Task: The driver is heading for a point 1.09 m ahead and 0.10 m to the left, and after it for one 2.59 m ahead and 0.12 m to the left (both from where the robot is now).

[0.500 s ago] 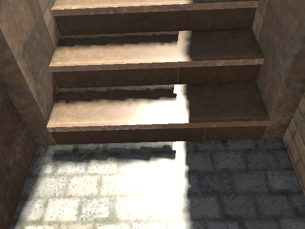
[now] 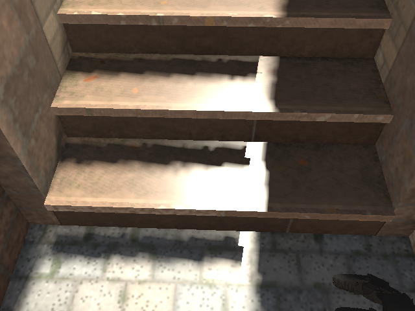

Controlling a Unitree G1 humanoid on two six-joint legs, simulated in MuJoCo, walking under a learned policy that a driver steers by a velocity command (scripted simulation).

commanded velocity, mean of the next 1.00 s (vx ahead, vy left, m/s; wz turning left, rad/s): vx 0.50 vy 0.00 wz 0.00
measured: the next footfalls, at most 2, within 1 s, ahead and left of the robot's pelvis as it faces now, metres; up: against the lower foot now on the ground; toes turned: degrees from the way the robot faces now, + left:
right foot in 0.50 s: +0.43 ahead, -0.14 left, +0.00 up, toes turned -2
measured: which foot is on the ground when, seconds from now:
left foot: down 0.00-0.52, up 0.54-1.00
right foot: down 0.00-0.00, up 0.02-0.48, down 0.50-1.00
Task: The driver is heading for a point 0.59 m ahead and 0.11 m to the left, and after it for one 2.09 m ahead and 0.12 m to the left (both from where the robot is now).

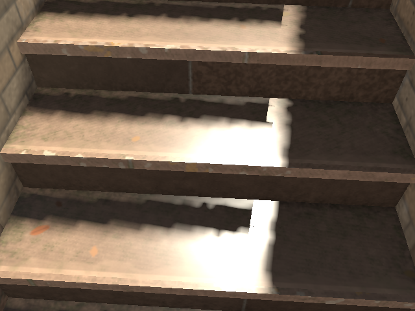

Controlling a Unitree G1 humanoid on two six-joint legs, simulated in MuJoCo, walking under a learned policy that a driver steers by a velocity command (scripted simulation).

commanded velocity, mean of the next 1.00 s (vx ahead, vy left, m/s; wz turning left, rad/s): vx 0.50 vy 0.00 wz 0.00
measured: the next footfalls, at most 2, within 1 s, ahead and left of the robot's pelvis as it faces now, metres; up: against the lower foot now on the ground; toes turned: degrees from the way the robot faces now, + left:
left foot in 0.18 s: +0.33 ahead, +0.20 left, +0.17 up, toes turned +5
right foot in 0.80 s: +0.57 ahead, +0.06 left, +0.33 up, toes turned -5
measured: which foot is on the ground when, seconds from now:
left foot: up 0.00-0.16, down 0.18-0.84, up 0.86-1.00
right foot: down 0.00-0.18, up 0.20-0.78, down 0.80-1.00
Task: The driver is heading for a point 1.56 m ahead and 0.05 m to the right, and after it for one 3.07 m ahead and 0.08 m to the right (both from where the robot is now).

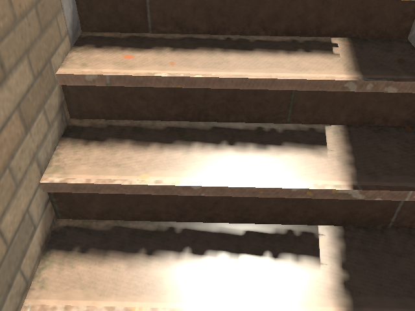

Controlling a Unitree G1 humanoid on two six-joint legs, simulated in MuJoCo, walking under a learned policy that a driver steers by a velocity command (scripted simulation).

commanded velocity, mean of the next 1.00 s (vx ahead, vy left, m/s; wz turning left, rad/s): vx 0.50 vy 0.00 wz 0.00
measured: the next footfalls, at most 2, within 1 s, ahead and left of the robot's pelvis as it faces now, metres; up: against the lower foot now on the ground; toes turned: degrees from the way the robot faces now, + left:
left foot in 0.26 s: +0.31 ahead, +0.14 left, +0.17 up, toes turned +6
right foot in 0.80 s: +0.59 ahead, -0.07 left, +0.33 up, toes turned -8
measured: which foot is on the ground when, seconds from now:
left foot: up 0.00-0.24, down 0.26-0.84, up 0.86-1.00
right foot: down 0.00-0.30, up 0.32-0.78, down 0.80-1.00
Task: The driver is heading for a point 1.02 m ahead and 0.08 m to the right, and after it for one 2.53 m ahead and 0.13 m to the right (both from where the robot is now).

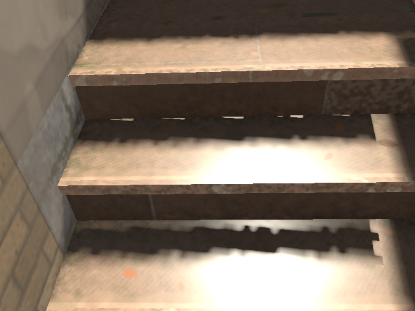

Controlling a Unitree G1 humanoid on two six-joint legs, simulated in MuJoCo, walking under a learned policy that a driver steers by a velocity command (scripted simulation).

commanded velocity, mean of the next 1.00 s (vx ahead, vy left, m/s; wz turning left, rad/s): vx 0.50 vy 0.00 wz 0.00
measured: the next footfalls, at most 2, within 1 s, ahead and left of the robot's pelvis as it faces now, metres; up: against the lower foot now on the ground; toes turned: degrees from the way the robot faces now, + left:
left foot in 0.26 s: +0.31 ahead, +0.11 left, +0.17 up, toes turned +4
right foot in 0.76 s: +0.57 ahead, -0.14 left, +0.33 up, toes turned -8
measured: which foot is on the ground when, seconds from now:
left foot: up 0.00-0.24, down 0.26-0.80, up 0.82-1.00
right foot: down 0.00-0.30, up 0.32-0.74, down 0.76-1.00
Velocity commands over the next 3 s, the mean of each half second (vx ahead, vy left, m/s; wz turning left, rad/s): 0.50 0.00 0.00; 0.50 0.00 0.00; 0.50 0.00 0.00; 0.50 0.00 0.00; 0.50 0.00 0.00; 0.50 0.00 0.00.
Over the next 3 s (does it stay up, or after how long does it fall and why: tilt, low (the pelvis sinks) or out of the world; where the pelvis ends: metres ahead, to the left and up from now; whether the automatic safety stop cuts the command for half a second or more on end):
stays up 1.63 -0.16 0.69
